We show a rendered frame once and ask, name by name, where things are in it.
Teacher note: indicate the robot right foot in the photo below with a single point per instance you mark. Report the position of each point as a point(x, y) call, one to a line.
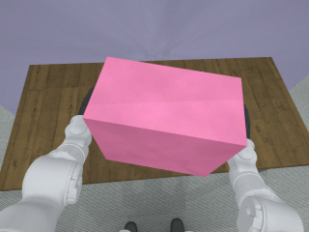
point(176, 225)

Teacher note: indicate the robot left foot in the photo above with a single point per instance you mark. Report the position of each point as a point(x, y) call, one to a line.
point(131, 226)

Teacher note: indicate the robot foot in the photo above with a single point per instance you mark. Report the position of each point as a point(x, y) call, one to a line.
point(131, 226)
point(176, 225)

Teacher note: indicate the robot left forearm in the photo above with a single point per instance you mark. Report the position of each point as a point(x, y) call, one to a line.
point(74, 147)

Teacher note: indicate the left robot upper arm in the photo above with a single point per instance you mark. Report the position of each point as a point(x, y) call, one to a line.
point(52, 184)

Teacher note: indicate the robot right forearm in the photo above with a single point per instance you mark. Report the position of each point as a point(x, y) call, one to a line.
point(245, 178)

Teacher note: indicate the table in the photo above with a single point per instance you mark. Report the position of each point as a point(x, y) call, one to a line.
point(53, 93)

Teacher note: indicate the robot right hand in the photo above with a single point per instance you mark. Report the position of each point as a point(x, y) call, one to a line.
point(247, 121)

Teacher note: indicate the robot left hand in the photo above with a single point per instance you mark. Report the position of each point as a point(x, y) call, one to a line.
point(85, 102)

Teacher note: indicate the right robot upper arm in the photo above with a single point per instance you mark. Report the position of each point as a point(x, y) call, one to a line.
point(259, 214)

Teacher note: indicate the carton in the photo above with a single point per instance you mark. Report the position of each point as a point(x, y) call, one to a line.
point(167, 118)

